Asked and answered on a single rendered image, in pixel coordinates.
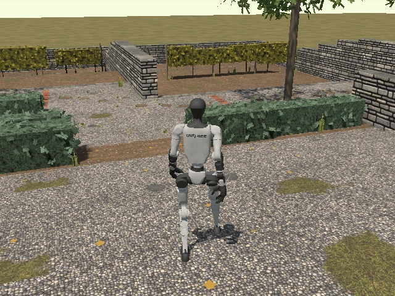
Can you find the robot right forearm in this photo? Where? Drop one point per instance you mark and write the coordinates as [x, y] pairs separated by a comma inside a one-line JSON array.
[[220, 171]]

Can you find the left robot upper arm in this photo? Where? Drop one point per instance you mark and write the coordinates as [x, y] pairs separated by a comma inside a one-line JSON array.
[[177, 131]]

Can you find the right robot upper arm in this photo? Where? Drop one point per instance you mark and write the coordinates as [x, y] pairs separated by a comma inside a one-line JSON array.
[[217, 142]]

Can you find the robot left hand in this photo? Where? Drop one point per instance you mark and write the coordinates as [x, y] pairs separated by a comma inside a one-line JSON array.
[[177, 170]]

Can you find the humanoid robot torso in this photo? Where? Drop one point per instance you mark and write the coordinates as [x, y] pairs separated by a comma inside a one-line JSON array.
[[197, 144]]

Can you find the robot left forearm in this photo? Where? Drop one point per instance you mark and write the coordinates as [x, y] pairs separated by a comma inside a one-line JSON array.
[[172, 161]]

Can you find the robot right hand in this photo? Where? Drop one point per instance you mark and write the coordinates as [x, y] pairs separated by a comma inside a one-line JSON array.
[[223, 193]]

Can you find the humanoid robot head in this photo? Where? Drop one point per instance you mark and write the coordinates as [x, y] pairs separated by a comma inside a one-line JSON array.
[[197, 107]]

